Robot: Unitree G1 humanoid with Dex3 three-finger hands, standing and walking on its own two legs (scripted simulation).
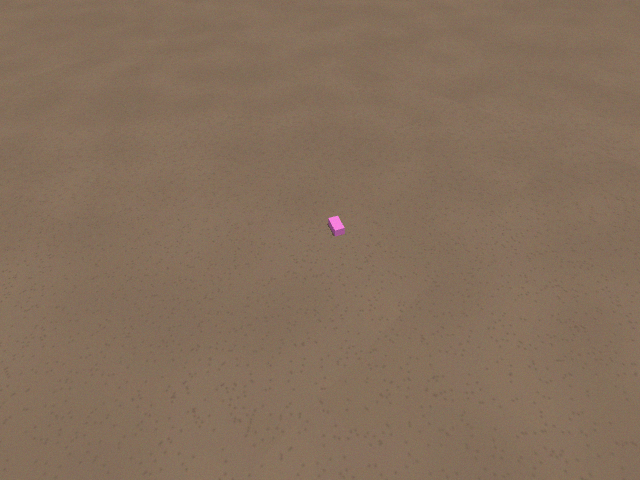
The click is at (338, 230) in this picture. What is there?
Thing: small box
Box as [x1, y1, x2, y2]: [328, 216, 344, 235]
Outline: 328,218 328,223 334,235 344,233 344,228 337,216
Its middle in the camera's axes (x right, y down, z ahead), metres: +0.05 -0.06 +1.76
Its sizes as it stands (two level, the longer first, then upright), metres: 0.086 0.046 0.038
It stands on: the floor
